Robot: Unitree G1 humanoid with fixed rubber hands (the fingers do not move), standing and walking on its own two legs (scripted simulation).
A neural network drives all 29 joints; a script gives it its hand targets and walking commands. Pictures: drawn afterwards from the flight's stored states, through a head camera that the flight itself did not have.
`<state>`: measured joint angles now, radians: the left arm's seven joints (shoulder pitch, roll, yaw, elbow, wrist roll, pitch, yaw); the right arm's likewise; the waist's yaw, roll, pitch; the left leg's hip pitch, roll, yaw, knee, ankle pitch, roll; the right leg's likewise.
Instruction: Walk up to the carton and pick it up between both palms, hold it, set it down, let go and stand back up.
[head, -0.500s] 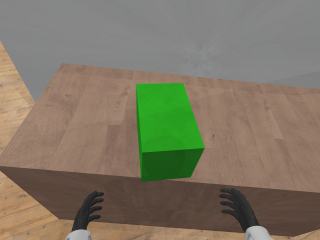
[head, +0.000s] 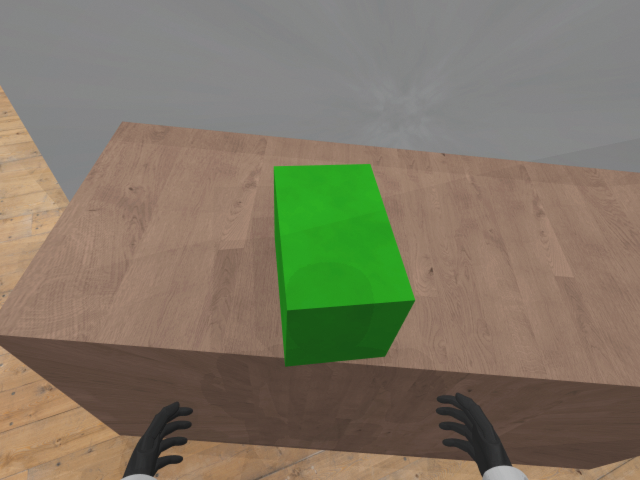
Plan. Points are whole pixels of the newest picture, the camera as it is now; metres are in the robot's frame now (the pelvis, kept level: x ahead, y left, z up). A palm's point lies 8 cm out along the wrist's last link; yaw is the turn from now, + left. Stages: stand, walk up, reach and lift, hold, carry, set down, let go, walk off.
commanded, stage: let go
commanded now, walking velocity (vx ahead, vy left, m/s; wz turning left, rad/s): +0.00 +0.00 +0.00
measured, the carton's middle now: (329, 261) +0.44 -0.01 -0.03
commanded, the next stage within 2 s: stand in 0.30 s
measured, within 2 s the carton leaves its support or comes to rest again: neither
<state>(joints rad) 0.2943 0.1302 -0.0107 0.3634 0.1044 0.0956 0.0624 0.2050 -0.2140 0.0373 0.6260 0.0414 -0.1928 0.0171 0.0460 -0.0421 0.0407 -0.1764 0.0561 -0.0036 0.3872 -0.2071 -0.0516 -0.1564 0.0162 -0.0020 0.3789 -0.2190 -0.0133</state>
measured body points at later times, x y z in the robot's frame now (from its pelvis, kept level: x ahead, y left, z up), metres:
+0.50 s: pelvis +0.00 +0.00 +0.00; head +0.02 +0.02 +0.45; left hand +0.10 +0.26 -0.13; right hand +0.16 -0.24 -0.10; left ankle +0.00 +0.15 -0.74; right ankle -0.01 -0.11 -0.74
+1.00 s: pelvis +0.00 +0.00 +0.00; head +0.01 +0.02 +0.45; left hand +0.04 +0.29 -0.15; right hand +0.12 -0.26 -0.11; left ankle +0.00 +0.15 -0.74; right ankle -0.01 -0.11 -0.74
